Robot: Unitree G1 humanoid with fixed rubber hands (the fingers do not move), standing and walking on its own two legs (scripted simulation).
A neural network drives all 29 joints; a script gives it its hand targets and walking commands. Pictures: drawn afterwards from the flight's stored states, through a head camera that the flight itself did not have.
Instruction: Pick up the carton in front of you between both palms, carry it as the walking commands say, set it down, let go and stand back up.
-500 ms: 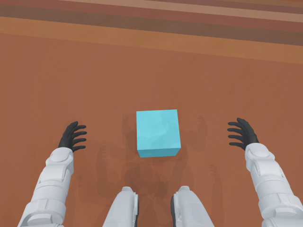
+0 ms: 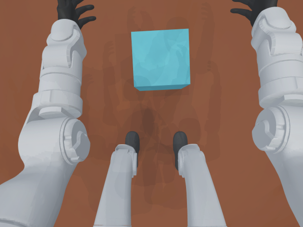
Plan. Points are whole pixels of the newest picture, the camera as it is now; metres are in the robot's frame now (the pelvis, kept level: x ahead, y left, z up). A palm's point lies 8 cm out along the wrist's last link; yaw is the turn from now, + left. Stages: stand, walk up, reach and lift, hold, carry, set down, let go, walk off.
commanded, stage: reach and lift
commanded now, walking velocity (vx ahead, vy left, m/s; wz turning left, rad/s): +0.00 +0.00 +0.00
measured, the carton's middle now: (160, 65) +0.54 -0.01 -0.53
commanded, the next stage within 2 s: none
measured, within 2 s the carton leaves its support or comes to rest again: leaves its support in 1.80 s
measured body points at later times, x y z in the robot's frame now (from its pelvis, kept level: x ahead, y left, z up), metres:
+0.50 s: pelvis +0.00 +0.00 -0.16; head +0.37 -0.01 +0.10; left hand +0.54 +0.19 -0.33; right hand +0.55 -0.21 -0.33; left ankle +0.09 +0.14 -0.62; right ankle +0.08 -0.12 -0.62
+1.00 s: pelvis -0.02 +0.00 -0.28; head +0.37 +0.00 -0.06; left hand +0.55 +0.18 -0.47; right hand +0.56 -0.19 -0.47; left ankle +0.08 +0.14 -0.62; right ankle +0.08 -0.12 -0.62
